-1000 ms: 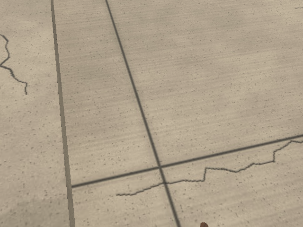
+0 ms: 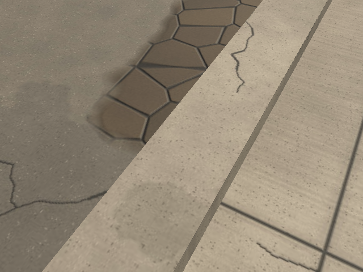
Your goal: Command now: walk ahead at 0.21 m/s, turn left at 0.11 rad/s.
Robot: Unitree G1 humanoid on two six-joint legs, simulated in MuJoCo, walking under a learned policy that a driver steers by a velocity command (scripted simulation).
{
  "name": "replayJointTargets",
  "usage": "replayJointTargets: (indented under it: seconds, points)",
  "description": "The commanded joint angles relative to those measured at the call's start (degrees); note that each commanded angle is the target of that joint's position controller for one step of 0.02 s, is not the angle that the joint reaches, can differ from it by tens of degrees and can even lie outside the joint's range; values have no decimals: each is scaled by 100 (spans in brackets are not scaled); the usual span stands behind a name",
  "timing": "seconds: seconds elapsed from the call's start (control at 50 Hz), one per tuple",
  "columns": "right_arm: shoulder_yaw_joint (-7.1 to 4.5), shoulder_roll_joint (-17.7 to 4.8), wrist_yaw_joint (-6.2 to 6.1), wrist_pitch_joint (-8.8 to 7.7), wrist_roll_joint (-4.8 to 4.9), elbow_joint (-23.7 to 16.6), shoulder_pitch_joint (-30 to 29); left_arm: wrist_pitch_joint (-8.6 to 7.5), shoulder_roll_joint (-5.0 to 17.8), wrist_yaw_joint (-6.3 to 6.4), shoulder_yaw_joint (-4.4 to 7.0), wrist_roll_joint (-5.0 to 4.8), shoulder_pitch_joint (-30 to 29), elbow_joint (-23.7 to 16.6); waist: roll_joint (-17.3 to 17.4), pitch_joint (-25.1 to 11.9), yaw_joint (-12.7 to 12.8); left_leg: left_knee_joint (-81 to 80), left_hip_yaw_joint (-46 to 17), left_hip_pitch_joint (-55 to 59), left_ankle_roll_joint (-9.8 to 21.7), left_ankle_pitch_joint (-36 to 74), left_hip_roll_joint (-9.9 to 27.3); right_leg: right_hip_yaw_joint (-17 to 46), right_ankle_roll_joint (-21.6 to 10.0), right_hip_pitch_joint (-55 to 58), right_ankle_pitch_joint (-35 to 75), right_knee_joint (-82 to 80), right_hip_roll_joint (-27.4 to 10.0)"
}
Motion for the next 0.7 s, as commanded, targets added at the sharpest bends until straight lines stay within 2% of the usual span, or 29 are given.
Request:
replayJointTargets:
  seconds: [0.02, 0.04, 0.06, 0.08, 0.1, 0.12, 0.16, 0.2, 0.22, 0.24, 0.26, 0.28, 0.3, 0.32, 0.34, 0.36, 0.4, 0.44, 0.46, 0.54, 0.56, 0.6, 0.62, 0.64, 0.66, 0.68, 0.7]
  points:
    - [-160, -657, 33, -40, -70, -336, -141, -161, 1357, -37, 373, 14, 674, -97, -1320, -180, 250, 396, 139, -1086, 99, -1346, -173, 1826, -766, 486, -3380, -1755, -1149]
    - [-222, -826, 97, -57, -134, -485, -502, -132, 1330, -65, 388, 30, 734, -19, -1544, 475, 340, 1134, 395, -1336, 81, -1225, -120, 2482, -1072, 39, -4109, -2435, -1602]
    - [-274, -915, 162, -95, -124, -580, -687, -142, 1172, -81, 357, 15, 704, -7, -1392, 820, 320, 1657, 242, -1565, 95, -1208, 83, 2713, -1218, -238, -3859, -2730, -1784]
    - [-283, -869, 225, -146, -73, -550, -562, -191, 1034, -88, 330, -6, 522, -28, -1190, 834, 142, 1804, 136, -1620, 101, -992, 246, 2515, -1184, -215, -3302, -2773, -1703]
    - [-254, -717, 300, -227, -67, -469, -302, -265, 929, -89, 308, -53, 234, -79, -984, 644, -53, 1502, 126, -1259, 123, -805, 292, 2059, -1038, -215, -2622, -2704, -1464]
    - [-224, -577, 347, -307, -30, -300, -19, -330, 900, -95, 317, -75, -78, -138, -832, 407, -203, 1035, 275, -664, 175, -721, 172, 1510, -895, -301, -1983, -2574, -1126]
    - [-225, -487, 329, -393, -11, -135, 204, -403, 934, -91, 366, -83, -152, -86, -864, 156, -241, 58, 512, 77, 251, -508, -7, 991, -917, -205, -1427, -2250, -807]
    - [-236, -441, 207, -420, -72, 109, 717, -405, 842, -82, 386, -175, -229, -19, -575, 127, -458, -900, 760, 1102, 262, 226, -132, 720, -925, -656, -1500, -1622, -631]
    - [-271, -569, 136, -464, -109, 289, 1198, -425, 684, -69, 348, -165, -407, -94, -250, 45, -653, -1016, 432, 1909, 290, 26, 56, 537, -835, -1349, -1386, -922, -483]
    - [-363, -1008, 44, -530, -202, 437, 1919, -466, 294, -74, 230, -135, -849, -342, 843, -108, -1015, -1745, -1229, 2600, 476, -1317, 1197, 8, -619, -2339, -1127, 827, -57]
    - [-509, -1572, 27, -530, -157, 391, 2023, -521, 145, -123, 163, -149, -1175, -728, 1480, 165, -995, -2418, -3555, 2581, 1132, -2833, 2380, 15, -534, -3791, -1171, 1981, 346]
    - [-518, -1483, 18, -530, -158, 416, 1792, -527, 362, -140, 197, -56, -1201, -764, 846, 432, -796, -2408, -3896, 2189, 1459, -3134, 2697, 596, -592, -4214, -844, 2751, -67]
    - [-454, -1223, 44, -574, -104, 307, 1421, -554, 493, -197, 234, -59, -1112, -677, 461, 381, -577, -2299, -3417, 2147, 1338, -2770, 2420, 768, -550, -4326, -338, 3067, -182]
    - [-419, -1119, 59, -626, -89, 248, 1233, -594, 573, -245, 247, -35, -879, -568, 346, 114, -407, -2350, -2903, 2049, 1136, -2338, 2143, 737, -479, -4071, -69, 3070, -252]
    - [-397, -1071, 45, -676, -65, 248, 1169, -593, 658, -296, 274, 30, -752, -508, 337, -22, -282, -2496, -2531, 1902, 1007, -2048, 1968, 626, -385, -3815, 82, 3022, -325]
    - [-368, -1001, 35, -725, -37, 293, 1190, -566, 662, -343, 275, 89, -777, -481, 359, 5, -263, -2631, -2179, 1727, 931, -1665, 1791, 533, -276, -3674, 309, 3004, -339]
    - [-358, -959, 37, -773, 11, 403, 1342, -501, 512, -383, 221, 108, -1062, -547, 397, 226, -287, -2741, -1642, 1528, 935, -880, 1571, 320, -115, -3772, 670, 2996, -368]
    - [-363, -959, 49, -797, 34, 466, 1448, -469, 435, -411, 163, 91, -1420, -677, 390, 396, -317, -2831, -1172, 1289, 898, -266, 1470, 183, -26, -3635, 1025, 2500, -431]
    - [-364, -972, 60, -799, 15, 470, 1442, -450, 422, -426, 150, 72, -1542, -736, 404, 467, -303, -2856, -942, 1126, 839, 158, 1442, 131, -42, -3379, 1203, 2143, -423]
    - [-373, -1088, 65, -817, 57, 550, 1553, -433, 356, -444, 89, -13, -2039, -919, 542, 637, -401, -3043, -346, 1059, 681, 1842, 1521, -316, -274, -2320, 1522, 860, -321]
    - [-379, -1146, 60, -810, 59, 583, 1574, -437, 378, -420, 97, -11, -2044, -924, 551, 584, -388, -2864, -226, 1301, 640, 2632, 1555, -413, -361, -2145, 1428, 670, -232]
    - [-409, -1317, 25, -794, 33, 654, 1590, -455, 496, -315, 158, 7, -1743, -863, 704, 162, -210, -1954, 7, 1887, 534, 5370, 1596, -587, -561, -1569, 1026, 469, 128]
    - [-444, -1451, -2, -755, -3, 693, 1587, -478, 629, -253, 221, 27, -1241, -736, 808, -212, 46, -1159, 65, 2108, 498, 6420, 1593, -613, -678, -1060, 749, 379, 327]
    - [-479, -1536, -35, -688, -15, 698, 1511, -515, 752, -182, 304, 54, -221, -421, 843, -741, 528, -7, 147, 1906, 489, 6795, 1517, -678, -792, 53, 678, 84, 494]
    - [-461, -1437, -59, -665, 6, 629, 1330, -545, 984, -107, 410, 128, 922, -23, 677, -1256, 1047, 1498, 225, 762, 457, 5725, 1253, -503, -784, 1712, 576, 149, 301]
    - [-261, -611, 17, -685, 59, 411, 1428, -586, 1580, -41, 520, 254, 1494, 127, -506, -1743, 962, 3671, 220, -952, 363, 2285, 556, 1206, -858, 3009, -1337, -156, -984]
    - [-177, -241, 62, -807, 258, 251, 1751, -576, 1929, -110, 586, 215, 1570, 256, -2155, -2281, 618, 5381, -394, -2433, 266, -834, -353, 4099, -1252, 3490, -2396, -1511, -1911]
